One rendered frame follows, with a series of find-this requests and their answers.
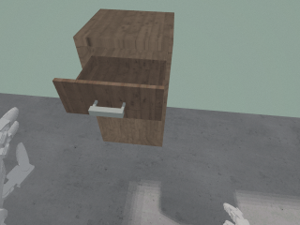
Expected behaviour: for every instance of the drawer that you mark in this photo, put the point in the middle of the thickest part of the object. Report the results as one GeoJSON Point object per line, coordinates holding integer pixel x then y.
{"type": "Point", "coordinates": [113, 80]}

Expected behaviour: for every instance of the cabinet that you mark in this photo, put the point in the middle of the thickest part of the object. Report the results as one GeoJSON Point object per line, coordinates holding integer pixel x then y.
{"type": "Point", "coordinates": [135, 34]}

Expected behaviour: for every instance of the robot left hand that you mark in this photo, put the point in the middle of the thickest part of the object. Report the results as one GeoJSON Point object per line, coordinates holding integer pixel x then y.
{"type": "Point", "coordinates": [19, 174]}

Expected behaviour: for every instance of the handle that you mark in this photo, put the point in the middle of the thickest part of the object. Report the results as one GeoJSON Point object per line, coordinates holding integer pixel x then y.
{"type": "Point", "coordinates": [107, 111]}

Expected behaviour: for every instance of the robot right hand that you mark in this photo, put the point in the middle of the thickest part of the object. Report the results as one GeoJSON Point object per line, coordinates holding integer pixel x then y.
{"type": "Point", "coordinates": [236, 215]}

